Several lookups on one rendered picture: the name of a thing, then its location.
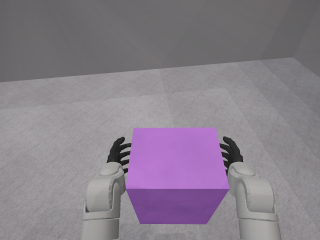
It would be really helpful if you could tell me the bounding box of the right robot forearm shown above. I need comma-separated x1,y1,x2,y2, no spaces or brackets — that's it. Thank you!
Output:
227,161,282,240

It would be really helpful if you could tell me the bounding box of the left robot forearm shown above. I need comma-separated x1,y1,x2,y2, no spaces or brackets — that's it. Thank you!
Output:
80,162,126,240

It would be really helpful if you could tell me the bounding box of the robot left hand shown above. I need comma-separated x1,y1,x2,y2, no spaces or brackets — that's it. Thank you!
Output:
106,136,132,174

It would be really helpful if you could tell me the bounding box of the robot right hand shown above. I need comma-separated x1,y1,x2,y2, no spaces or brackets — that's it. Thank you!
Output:
219,136,243,176

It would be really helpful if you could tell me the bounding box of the carton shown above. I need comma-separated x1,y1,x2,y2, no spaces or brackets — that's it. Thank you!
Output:
125,127,230,224

